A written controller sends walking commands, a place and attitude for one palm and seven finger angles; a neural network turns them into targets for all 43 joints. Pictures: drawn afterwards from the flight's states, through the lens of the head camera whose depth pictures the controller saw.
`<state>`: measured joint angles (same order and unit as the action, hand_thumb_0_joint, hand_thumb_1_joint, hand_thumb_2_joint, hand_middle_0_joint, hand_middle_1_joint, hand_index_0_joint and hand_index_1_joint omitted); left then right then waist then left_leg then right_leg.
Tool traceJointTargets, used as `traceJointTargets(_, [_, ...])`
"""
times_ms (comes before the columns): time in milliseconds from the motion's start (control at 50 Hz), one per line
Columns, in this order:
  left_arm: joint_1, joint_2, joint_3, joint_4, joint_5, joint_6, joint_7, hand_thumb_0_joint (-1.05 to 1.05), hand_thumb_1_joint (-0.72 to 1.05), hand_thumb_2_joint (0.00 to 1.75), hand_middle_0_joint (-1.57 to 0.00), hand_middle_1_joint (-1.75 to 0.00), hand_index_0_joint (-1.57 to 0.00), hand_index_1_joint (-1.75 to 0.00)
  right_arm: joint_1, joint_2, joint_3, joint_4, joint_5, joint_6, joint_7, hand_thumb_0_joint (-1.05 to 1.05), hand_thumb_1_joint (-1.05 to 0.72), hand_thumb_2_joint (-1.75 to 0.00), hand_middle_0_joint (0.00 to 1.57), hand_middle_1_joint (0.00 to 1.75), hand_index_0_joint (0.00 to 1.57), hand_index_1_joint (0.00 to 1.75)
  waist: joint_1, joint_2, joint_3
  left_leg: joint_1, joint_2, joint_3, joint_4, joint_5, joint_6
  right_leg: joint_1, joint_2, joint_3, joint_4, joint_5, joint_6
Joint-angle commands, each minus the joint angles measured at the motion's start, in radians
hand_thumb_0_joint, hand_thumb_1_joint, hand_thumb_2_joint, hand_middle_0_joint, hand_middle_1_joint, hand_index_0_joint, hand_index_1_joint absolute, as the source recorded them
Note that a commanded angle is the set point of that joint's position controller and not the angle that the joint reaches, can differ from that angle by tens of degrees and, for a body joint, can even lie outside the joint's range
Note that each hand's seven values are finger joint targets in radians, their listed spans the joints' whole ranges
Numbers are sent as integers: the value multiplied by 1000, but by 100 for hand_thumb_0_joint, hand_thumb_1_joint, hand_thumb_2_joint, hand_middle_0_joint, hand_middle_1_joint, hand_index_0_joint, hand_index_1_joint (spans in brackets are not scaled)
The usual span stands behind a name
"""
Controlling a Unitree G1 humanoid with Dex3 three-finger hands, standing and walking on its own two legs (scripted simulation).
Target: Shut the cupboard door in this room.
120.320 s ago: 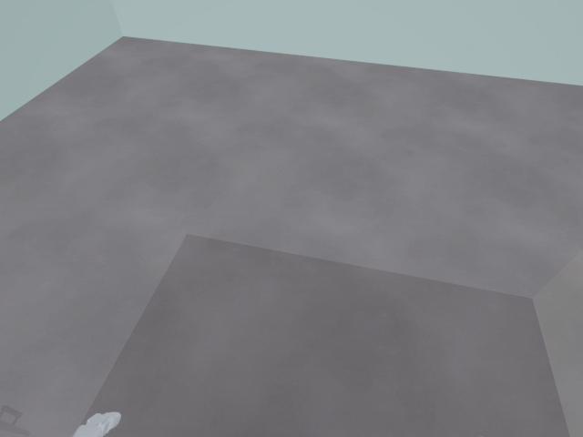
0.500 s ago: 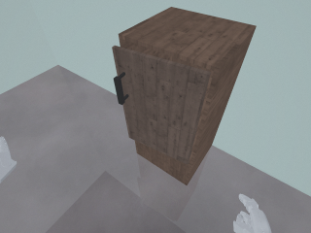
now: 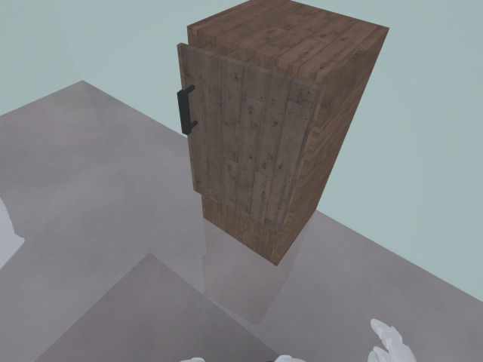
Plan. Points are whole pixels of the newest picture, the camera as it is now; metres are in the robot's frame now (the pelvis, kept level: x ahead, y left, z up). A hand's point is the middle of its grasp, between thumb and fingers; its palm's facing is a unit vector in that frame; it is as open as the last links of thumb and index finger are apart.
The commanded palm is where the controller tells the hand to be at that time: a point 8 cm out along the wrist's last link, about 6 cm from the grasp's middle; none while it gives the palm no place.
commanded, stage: step back with the hand held close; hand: left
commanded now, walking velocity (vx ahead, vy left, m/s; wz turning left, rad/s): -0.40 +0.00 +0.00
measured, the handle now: (189, 110) +0.78 +0.17 -0.03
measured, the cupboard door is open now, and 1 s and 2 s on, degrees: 7 7 7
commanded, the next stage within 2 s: stop stepping back and stand still in 0.48 s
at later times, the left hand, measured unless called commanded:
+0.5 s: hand out of the picture +0.08 +0.31 +0.21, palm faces +0.56 -0.72 -0.41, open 7.5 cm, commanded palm +0.00 +0.34 +0.19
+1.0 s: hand out of the picture -0.04 +0.32 +0.20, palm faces +0.34 -0.85 -0.39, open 7.5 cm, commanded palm -0.10 +0.36 +0.19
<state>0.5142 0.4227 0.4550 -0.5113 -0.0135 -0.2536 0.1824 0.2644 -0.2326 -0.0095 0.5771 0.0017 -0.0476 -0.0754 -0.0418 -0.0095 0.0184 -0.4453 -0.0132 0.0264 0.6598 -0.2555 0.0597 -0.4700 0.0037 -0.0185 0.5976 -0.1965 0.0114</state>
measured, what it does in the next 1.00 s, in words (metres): walks backwards: right foot, then right foot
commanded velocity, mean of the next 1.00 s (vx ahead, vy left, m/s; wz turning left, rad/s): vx -0.09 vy -0.04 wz -0.06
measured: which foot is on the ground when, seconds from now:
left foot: down 0.00-0.64, up 0.66-0.76, down 0.78-1.00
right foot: up 0.00-0.04, down 0.06-0.36, up 0.38-0.62, down 0.64-0.80, up 0.82-1.00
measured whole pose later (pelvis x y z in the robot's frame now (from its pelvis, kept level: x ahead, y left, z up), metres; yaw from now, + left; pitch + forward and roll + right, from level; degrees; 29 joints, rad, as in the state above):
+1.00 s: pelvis -0.26 +0.07 +0.03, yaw -5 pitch -3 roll -4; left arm 0.55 0.46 0.45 -0.53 -0.05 -0.17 0.15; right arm 0.29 -0.15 0.03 0.63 -0.01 -0.10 -0.05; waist -0.07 -0.04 -0.01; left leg -0.31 0.07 0.12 0.41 -0.18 0.01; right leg -0.42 0.06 -0.07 0.93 -0.40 -0.01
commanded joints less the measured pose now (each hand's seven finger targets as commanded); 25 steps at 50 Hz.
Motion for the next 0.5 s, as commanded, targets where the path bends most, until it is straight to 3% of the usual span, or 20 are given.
traceJointTargets(0, [-2,216,198,-224,-5,-73,16,0,90,90,-20,-30,-20,-30,-120,-128,-58,-161,-2,-80,-24,0,-90,-90,20,30,20,30,41,184,-157,-383,255,-284,-390,-286,72,517,43,48,208,109,10])
traceJointTargets(20, [36,209,204,-192,-5,-71,9,0,90,90,-20,-30,-20,-30,-120,-133,-67,-159,3,-87,-21,0,-90,-90,20,30,20,30,43,140,-169,-381,248,-255,-352,-295,72,531,44,76,195,103,7])
traceJointTargets(60, [67,195,217,-101,17,-76,-3,0,90,90,-20,-30,-20,-30,-135,-158,-81,-169,5,-98,-22,0,-90,-90,20,30,20,30,43,169,-88,-564,237,-223,-353,-575,82,597,50,121,165,-21,6])
traceJointTargets(80, [71,158,171,-115,6,-81,-8,0,90,90,-20,-30,-20,-30,-102,-131,-64,-151,-2,-96,-18,0,-90,-90,20,30,20,30,26,105,-53,-474,189,-215,-300,-432,55,501,12,159,85,101,-25])
traceJointTargets(100, [35,168,166,-139,-1,-86,-12,0,90,90,-20,-30,-20,-30,-111,-133,-62,-137,-7,-100,-14,0,-90,-90,20,30,20,30,25,63,-56,-379,156,-176,-247,-362,32,405,-25,221,25,136,-38])
traceJointTargets(120, [18,159,132,-141,-15,-86,-11,0,90,90,-20,-30,-20,-30,-114,-120,-55,-127,-6,-104,-11,0,-90,-90,20,30,20,30,15,37,-57,-206,112,-134,-165,-187,-3,244,-77,270,-46,228,-64])
traceJointTargets(140, [-2,163,107,-159,-23,-82,-9,0,90,90,-20,-30,-20,-30,-109,-110,-55,-108,-1,-104,-4,0,-90,-90,20,30,20,30,19,-28,-128,-85,83,-97,-94,-119,-31,182,-115,294,-106,176,-70])
traceJointTargets(160, [-44,180,103,-202,-24,-79,-5,0,90,90,-20,-30,-20,-30,-113,-109,-61,-102,-5,-104,-2,0,-90,-90,20,30,20,30,15,-36,-152,4,62,-71,-49,-129,-45,110,-147,332,-170,92,-84])
traceJointTargets(200, [-57,193,89,-221,-22,-73,9,0,90,90,-20,-30,-20,-30,-124,-93,-59,-103,2,-98,-1,0,-90,-90,20,30,20,30,19,-93,-147,88,39,-55,34,-189,-55,-7,-197,353,-286,-215,-103])
traceJointTargets(240, [-87,215,93,-258,-17,-65,22,0,90,90,-20,-30,-20,-30,-135,-82,-53,-96,0,-85,-1,0,-90,-90,20,30,20,30,16,-129,-129,179,19,-41,104,-165,-60,-129,-230,343,-355,-342,-116])
traceJointTargets(280, [-94,229,111,-283,-15,-68,26,0,90,90,-20,-30,-20,-30,-123,-84,-47,-94,-4,-76,-7,0,-90,-90,20,30,20,30,3,-77,-107,226,43,-80,-4,-158,-44,-192,-174,247,-305,-314,-84])
traceJointTargets(300, [-83,229,121,-282,-17,-72,24,0,90,90,-20,-30,-20,-30,-114,-94,-46,-99,-6,-74,-13,0,-90,-90,20,30,20,30,-1,-4,-90,191,81,-134,-116,-203,-23,-190,-108,188,-227,-323,-55])
traceJointTargets(320, [-86,213,119,-296,-21,-78,19,0,90,90,-20,-30,-20,-30,-110,-108,-46,-110,-5,-77,-19,0,-90,-90,20,30,20,30,-6,142,-79,98,168,-254,-295,-337,6,-138,-18,111,-60,-338,-20])
traceJointTargets(340, [-70,200,146,-283,-15,-80,19,0,90,90,-20,-30,-20,-30,-144,-127,-52,-120,-13,-90,-26,0,-90,-90,20,30,20,30,14,382,-100,-172,339,-437,-554,-604,65,124,107,16,286,-267,15])
traceJointTargets(360, [-79,222,168,-255,-5,-74,17,0,90,90,-20,-30,-20,-30,-178,-108,-53,-119,-23,-102,-31,0,-90,-90,20,30,20,30,33,437,-136,-337,415,-488,-633,-591,89,297,132,39,595,-276,10])
traceJointTargets(380, [-101,240,190,-273,-21,-78,11,0,90,90,-20,-30,-20,-30,-160,-75,-60,-101,-27,-111,-27,0,-90,-90,20,30,20,30,40,314,-163,-290,391,-382,-587,-451,60,281,115,56,676,-295,2])
traceJointTargets(400, [-150,253,195,-317,-37,-92,8,0,90,90,-20,-30,-20,-30,-175,-74,-73,-91,-20,-125,-16,0,-90,-90,20,30,20,30,50,236,-212,-147,357,-292,-516,-323,40,228,112,43,626,-327,-3])
traceJointTargets(420, [-119,245,199,-276,-43,-90,9,0,90,90,-20,-30,-20,-30,-186,-89,-92,-77,-9,-138,-1,0,-90,-90,20,30,20,30,65,202,-259,1,323,-189,-451,-246,18,179,112,8,573,-330,-2])
traceJointTargets(460, [22,185,162,-176,-65,-57,6,0,90,90,-20,-30,-20,-30,-193,-84,-94,-91,11,-151,15,0,-90,-90,20,30,20,30,74,240,-291,100,306,-85,-441,-236,-19,184,91,-58,433,-352,-10])
traceJointTargets(480, [42,163,128,-179,-70,-43,-1,0,90,90,-20,-30,-20,-30,-188,-73,-77,-93,13,-145,21,0,-90,-90,20,30,20,30,65,255,-264,85,303,-58,-475,-256,-39,207,95,-90,362,-374,-14])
